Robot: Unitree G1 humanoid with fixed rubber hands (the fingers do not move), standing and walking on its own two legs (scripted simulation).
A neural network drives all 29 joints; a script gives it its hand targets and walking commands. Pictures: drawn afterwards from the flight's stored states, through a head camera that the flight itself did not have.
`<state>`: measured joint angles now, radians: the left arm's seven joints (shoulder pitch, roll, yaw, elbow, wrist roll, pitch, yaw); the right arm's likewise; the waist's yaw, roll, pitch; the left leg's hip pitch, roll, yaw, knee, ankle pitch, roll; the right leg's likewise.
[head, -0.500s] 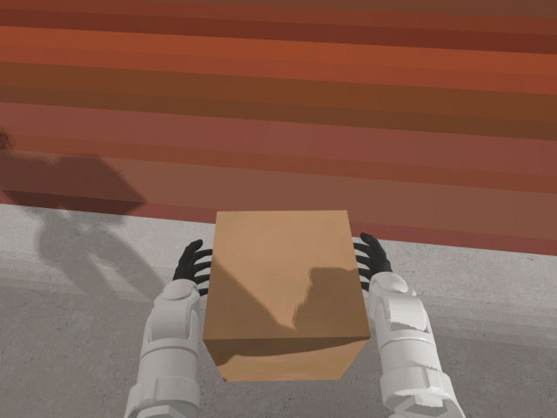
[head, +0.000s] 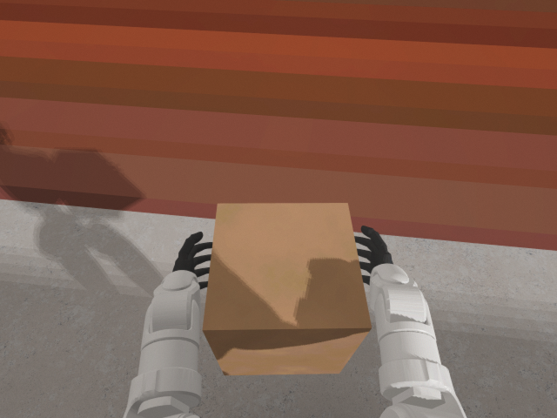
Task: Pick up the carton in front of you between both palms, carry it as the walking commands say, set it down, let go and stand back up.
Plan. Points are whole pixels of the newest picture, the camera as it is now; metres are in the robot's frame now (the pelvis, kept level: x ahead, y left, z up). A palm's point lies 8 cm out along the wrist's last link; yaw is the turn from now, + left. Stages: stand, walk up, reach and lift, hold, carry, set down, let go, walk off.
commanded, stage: reach and lift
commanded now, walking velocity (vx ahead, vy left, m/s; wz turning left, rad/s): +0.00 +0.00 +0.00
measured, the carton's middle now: (282, 294) +0.31 +0.00 -0.04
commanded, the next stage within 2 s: hold in 0.48 s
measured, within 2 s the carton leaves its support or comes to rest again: neither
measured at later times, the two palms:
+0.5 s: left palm (184, 277) +0.30 +0.15 +0.04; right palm (382, 269) +0.30 -0.15 +0.04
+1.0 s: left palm (181, 279) +0.28 +0.15 +0.05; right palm (386, 271) +0.29 -0.15 +0.05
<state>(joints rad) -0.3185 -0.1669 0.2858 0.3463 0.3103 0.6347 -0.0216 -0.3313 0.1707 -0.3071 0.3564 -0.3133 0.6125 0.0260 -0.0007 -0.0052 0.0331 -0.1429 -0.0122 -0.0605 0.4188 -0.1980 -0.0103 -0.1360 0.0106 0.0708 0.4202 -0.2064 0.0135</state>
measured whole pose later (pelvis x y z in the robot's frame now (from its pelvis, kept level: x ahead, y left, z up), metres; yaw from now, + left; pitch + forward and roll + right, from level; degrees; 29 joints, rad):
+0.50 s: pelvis +0.01 +0.00 +0.00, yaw +0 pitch -6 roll +0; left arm -0.26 -0.15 0.22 0.26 0.28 0.70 -0.01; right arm -0.27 0.15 -0.24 0.27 -0.28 0.68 0.02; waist 0.00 0.00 0.03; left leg -0.07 -0.01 -0.07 0.36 -0.19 -0.01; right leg -0.06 0.01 0.07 0.36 -0.20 0.01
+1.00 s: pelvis +0.00 +0.00 +0.00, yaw +0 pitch -8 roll +0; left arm -0.29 -0.16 0.23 0.23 0.28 0.77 -0.01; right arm -0.30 0.16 -0.26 0.24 -0.29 0.75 0.02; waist 0.00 0.00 0.05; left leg -0.05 -0.01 -0.07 0.38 -0.18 -0.01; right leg -0.04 0.01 0.07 0.38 -0.19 0.01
